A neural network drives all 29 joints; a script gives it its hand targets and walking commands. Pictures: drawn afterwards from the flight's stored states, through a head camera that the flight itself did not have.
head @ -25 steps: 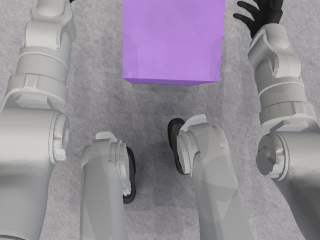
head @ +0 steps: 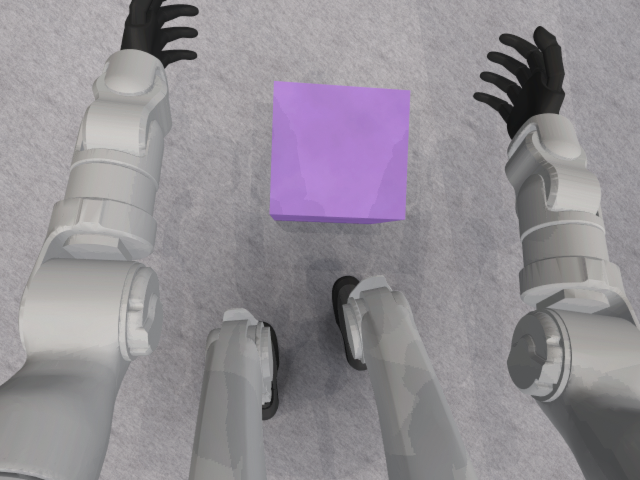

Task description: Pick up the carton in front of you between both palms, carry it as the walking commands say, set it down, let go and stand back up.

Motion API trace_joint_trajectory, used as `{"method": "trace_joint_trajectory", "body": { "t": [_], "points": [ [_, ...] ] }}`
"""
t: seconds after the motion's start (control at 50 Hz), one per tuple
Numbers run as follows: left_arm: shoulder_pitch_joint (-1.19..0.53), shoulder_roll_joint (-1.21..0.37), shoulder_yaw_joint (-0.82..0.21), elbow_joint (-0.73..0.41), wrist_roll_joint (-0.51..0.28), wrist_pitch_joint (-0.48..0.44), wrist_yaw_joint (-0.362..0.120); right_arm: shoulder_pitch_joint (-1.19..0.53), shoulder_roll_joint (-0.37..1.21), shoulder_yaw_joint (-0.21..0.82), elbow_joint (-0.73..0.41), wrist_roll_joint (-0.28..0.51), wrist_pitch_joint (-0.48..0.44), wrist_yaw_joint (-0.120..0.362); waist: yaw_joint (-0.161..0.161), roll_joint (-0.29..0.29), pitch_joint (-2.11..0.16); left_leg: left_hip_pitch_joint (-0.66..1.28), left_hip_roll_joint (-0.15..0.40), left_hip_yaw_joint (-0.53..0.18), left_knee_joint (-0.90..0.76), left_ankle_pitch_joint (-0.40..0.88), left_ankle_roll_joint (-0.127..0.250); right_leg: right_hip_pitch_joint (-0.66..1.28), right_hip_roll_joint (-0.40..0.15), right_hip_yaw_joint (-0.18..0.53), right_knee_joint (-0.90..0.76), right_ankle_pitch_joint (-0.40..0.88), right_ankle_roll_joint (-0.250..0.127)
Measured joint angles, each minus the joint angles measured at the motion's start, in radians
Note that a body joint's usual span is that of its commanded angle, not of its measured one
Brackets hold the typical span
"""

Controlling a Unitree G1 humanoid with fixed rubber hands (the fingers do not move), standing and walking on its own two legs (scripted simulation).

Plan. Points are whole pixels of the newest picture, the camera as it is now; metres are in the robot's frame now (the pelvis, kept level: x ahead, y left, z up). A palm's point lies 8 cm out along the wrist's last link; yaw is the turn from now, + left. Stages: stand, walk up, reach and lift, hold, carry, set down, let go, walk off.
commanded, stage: set down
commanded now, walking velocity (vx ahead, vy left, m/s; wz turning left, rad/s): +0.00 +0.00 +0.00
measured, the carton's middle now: (331, 166) +0.48 -0.10 -0.42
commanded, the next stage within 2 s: let go in 0.24 s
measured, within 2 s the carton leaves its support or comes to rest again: neither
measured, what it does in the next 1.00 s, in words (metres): rises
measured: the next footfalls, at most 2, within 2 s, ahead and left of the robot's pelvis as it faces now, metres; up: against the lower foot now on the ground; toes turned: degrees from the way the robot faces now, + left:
none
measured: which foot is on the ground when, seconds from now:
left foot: down 0.00-1.00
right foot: down 0.00-1.00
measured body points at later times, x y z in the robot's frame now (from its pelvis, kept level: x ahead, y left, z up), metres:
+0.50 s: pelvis +0.04 -0.02 +0.13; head +0.30 -0.04 +0.49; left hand +0.52 +0.12 +0.01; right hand +0.43 -0.28 +0.01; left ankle +0.05 +0.10 -0.51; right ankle +0.12 -0.12 -0.51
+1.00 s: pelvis +0.09 -0.04 +0.22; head +0.20 -0.03 +0.66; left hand +0.35 +0.17 +0.12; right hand +0.28 -0.27 +0.14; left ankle +0.05 +0.10 -0.51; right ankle +0.12 -0.12 -0.51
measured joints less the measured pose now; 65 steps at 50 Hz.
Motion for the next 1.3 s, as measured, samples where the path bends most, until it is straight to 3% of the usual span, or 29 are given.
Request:
{"method": "trace_joint_trajectory", "body": {
  "t": [0.16, 0.36, 0.44, 0.58, 0.7, 0.82, 1.02, 1.14, 1.3],
  "points": [
    [0.021, -0.018, 0.044, 0.067, 0.027, -0.026, -0.037, 0.05, 0.032, -0.017, 0.011, -0.052, -0.016, 0.014, 0.004, 0.009, -0.047, 0.142, 0.004, -0.006, -0.19, 0.053, -0.003, 0.142, 0.001, 0.009, -0.177, 0.041, -0.004],
    [0.105, -0.035, 0.081, 0.063, 0.06, -0.075, -0.056, 0.114, 0.063, -0.03, 0.005, -0.1, -0.056, 0.034, 0.01, -0.006, -0.051, 0.314, 0.011, -0.025, -0.418, 0.133, -0.02, 0.315, 0.002, 0.005, -0.392, 0.107, -0.021],
    [0.214, -0.091, 0.103, 0.001, 0.099, -0.09, -0.032, 0.214, 0.064, 0.003, -0.026, -0.133, -0.075, 0.067, 0.029, -0.012, -0.07, 0.392, 0.015, -0.031, -0.503, 0.156, -0.028, 0.389, 0.003, 0.004, -0.466, 0.124, -0.031],
    [0.587, -0.216, 0.123, -0.187, 0.144, -0.117, 0.042, 0.511, 0.051, 0.099, -0.11, -0.187, -0.098, 0.14, 0.053, -0.029, -0.06, 0.652, 0.019, -0.046, -0.687, 0.194, -0.039, 0.637, 0.001, 0.0, -0.614, 0.139, -0.05],
    [0.787, -0.227, 0.107, -0.274, 0.126, -0.146, 0.042, 0.659, 0.009, 0.189, -0.147, -0.159, -0.121, 0.168, 0.052, -0.053, -0.013, 0.897, 0.033, -0.056, -0.816, 0.217, -0.046, 0.874, 0.01, -0.004, -0.723, 0.151, -0.061],
    [0.947, -0.216, 0.076, -0.267, 0.118, -0.192, 0.003, 0.855, 0.019, 0.266, -0.167, -0.12, -0.153, 0.154, 0.061, -0.061, -0.015, 1.094, 0.055, -0.061, -0.897, 0.212, -0.049, 1.069, 0.029, -0.006, -0.801, 0.146, -0.069],
    [1.237, -0.186, 0.03, -0.33, 0.095, -0.241, -0.042, 1.182, 0.034, 0.35, -0.316, -0.085, -0.177, 0.115, 0.079, -0.081, 0.061, 1.461, 0.069, -0.062, -1.059, 0.229, -0.032, 1.435, 0.036, 0.002, -0.958, 0.156, -0.059],
    [1.359, -0.168, -0.007, -0.38, 0.076, -0.226, -0.06, 1.246, 0.008, 0.352, -0.313, -0.075, -0.157, 0.126, 0.118, -0.071, 0.09, 1.627, 0.067, -0.061, -1.131, 0.241, -0.012, 1.614, 0.031, 0.009, -1.053, 0.177, -0.04],
    [1.472, -0.148, -0.048, -0.45, 0.039, -0.19, -0.089, 1.245, -0.005, 0.332, -0.294, -0.102, -0.123, 0.135, 0.163, -0.013, 0.115, 1.761, 0.046, -0.047, -1.171, 0.242, 0.022, 1.751, 0.011, 0.027, -1.103, 0.181, -0.009]
  ]
}}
